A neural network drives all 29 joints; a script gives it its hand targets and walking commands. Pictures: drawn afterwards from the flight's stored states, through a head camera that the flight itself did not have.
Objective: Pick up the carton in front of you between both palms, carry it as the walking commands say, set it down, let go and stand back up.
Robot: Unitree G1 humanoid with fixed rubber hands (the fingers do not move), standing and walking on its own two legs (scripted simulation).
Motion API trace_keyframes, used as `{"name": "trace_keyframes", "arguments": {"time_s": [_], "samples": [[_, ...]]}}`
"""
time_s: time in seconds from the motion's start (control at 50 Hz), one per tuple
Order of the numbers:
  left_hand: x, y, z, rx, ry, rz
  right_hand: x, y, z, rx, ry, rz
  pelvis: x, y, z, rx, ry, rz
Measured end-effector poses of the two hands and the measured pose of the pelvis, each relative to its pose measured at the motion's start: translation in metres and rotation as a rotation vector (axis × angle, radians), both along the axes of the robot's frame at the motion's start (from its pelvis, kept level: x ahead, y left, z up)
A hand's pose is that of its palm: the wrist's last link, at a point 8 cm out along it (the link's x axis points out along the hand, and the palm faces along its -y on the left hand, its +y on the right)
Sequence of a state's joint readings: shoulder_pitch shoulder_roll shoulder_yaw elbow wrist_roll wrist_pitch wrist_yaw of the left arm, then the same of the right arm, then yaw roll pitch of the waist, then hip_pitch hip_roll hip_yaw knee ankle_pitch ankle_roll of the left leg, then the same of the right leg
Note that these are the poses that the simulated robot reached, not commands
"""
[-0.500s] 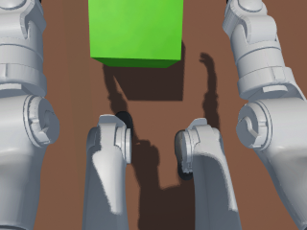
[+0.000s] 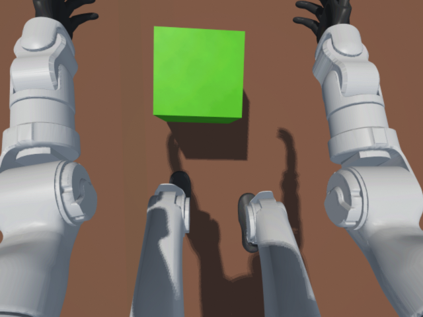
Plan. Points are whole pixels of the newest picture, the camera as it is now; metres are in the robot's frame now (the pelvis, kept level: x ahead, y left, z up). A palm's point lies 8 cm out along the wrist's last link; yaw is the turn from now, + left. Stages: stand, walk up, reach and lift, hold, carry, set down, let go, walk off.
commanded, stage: set down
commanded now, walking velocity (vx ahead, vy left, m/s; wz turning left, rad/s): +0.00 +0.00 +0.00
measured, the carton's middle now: (198, 84) +0.53 +0.07 -0.45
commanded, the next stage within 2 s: let go in 0.14 s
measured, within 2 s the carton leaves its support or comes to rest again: neither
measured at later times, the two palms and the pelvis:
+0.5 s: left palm out of the picture +0.44 +0.28 +0.00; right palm (395, 65) +0.47 -0.15 +0.01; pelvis +0.05 +0.01 +0.12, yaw +2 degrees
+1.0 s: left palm out of the picture +0.27 +0.24 +0.11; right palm out of the picture +0.31 -0.22 +0.12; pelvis +0.09 -0.01 +0.20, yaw +4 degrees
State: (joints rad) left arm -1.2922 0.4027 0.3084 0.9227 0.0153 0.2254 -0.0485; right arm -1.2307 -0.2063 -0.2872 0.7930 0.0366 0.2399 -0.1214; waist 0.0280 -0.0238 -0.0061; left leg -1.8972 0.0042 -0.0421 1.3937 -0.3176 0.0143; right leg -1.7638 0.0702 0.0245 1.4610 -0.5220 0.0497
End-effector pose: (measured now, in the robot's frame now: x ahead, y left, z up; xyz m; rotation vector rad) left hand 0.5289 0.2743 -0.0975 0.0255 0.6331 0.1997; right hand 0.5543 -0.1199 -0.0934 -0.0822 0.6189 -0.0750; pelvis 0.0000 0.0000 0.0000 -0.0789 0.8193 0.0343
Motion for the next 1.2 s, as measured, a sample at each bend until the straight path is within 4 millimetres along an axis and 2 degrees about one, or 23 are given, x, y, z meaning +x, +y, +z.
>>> {"name": "trace_keyframes", "arguments": {"time_s": [0.16,0.24,0.3,0.44,0.62,0.98,1.08,1.2], "samples": [[-0.003,0.001,0.044,0.003,0.002,-0.005,-0.003,0.000,0.043,-0.005,0.004,0.009,0.007,0.001,0.043,0.004,-0.016,0.006],[-0.008,0.002,0.058,0.023,0.020,-0.017,-0.009,-0.001,0.057,-0.026,0.017,0.025,0.012,0.003,0.061,0.006,-0.026,0.009],[-0.020,0.004,0.065,0.054,0.049,-0.035,-0.019,-0.003,0.065,-0.058,0.038,0.045,0.017,0.004,0.075,0.009,-0.039,0.011],[-0.070,0.008,0.086,0.098,0.118,-0.073,-0.065,-0.018,0.088,-0.115,0.103,0.088,0.037,0.008,0.110,0.021,-0.107,0.016],[-0.128,0.006,0.133,0.086,0.131,-0.076,-0.115,-0.041,0.134,-0.109,0.126,0.111,0.060,0.009,0.144,0.042,-0.231,0.026],[-0.258,-0.035,0.208,0.073,0.166,-0.080,-0.242,-0.100,0.208,-0.099,0.163,0.103,0.091,-0.010,0.194,0.099,-0.615,0.027],[-0.280,-0.043,0.223,0.071,0.167,-0.082,-0.265,-0.113,0.222,-0.099,0.161,0.097,0.099,-0.015,0.201,0.114,-0.724,0.025],[-0.286,-0.049,0.230,0.068,0.171,-0.091,-0.274,-0.120,0.229,-0.098,0.164,0.094,0.103,-0.018,0.202,0.126,-0.818,0.022]]}}
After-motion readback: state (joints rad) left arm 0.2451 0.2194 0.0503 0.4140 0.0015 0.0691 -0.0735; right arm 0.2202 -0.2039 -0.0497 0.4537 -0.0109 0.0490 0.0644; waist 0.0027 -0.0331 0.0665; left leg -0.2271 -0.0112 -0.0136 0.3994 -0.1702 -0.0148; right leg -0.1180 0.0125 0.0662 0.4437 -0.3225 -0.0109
